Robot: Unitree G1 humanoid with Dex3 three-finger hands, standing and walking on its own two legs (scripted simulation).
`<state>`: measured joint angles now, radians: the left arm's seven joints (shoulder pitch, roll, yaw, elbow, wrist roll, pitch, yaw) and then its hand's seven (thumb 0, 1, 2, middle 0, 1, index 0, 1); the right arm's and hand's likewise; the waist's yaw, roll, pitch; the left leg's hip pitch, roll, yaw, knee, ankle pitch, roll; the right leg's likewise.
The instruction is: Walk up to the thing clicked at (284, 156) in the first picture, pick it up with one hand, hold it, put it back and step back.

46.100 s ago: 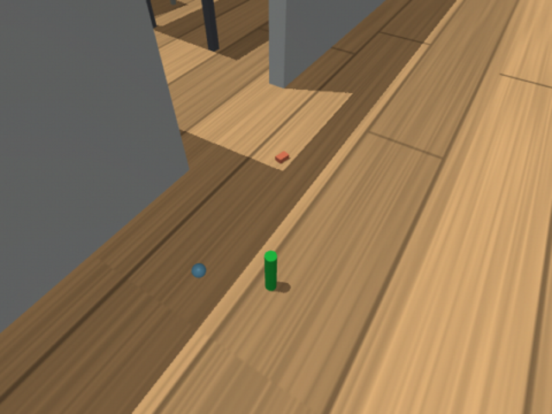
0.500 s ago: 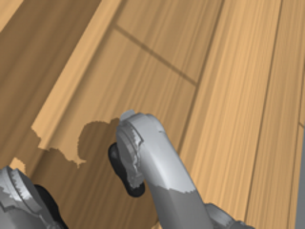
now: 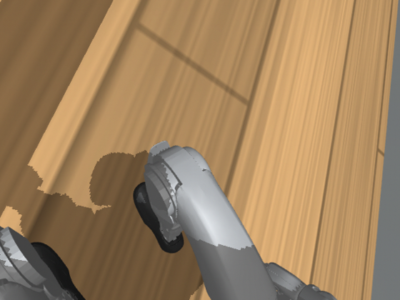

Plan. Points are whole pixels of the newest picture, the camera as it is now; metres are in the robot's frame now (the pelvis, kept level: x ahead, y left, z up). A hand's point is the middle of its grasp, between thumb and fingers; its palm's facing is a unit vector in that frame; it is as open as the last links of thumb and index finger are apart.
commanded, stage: open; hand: left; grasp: from above
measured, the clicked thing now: out of the picture +0.45 +0.36 -0.30
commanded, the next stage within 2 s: withdraw in 0.80 s
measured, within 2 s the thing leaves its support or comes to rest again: neither
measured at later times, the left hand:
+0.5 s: hand out of the picture +0.45 +0.35 -0.26, palm faces -0.27 -0.34 -0.90, open 12.9 cm
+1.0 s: hand out of the picture +0.44 +0.35 -0.26, palm faces -0.27 -0.34 -0.90, open 14.4 cm
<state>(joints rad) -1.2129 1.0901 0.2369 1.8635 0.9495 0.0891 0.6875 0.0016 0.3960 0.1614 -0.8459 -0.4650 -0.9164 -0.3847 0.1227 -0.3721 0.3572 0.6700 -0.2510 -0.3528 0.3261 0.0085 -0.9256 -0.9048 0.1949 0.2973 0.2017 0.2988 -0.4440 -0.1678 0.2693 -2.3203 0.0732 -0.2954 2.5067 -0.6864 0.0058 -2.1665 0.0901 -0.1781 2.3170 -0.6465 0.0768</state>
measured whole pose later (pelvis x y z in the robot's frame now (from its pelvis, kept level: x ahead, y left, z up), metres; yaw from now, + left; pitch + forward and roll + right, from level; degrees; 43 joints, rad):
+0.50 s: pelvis +0.00 +0.00 +0.01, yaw +0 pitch +26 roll -16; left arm -1.21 1.11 0.22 1.84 0.94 0.08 0.68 0.00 -0.31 0.77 -0.30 -0.85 -0.29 -0.85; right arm 0.12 -0.37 0.37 0.66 -0.25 -0.34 0.31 0.01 -0.92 -0.91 0.19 0.30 0.20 0.30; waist -0.44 -0.18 0.28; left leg -2.31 0.07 -0.30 2.49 -0.69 0.00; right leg -2.15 0.09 -0.19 2.29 -0.64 0.07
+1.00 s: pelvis +0.00 +0.00 +0.01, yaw +0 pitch +26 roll -16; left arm -1.20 1.09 0.23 1.81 0.94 0.09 0.67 0.00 -0.57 1.02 -0.09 -0.98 -0.06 -1.01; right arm 0.12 -0.37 0.36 0.65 -0.24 -0.34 0.32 0.01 -0.92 -0.90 0.19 0.30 0.20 0.30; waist -0.43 -0.18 0.28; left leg -2.31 0.07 -0.30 2.49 -0.69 0.00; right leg -2.16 0.09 -0.19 2.30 -0.64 0.07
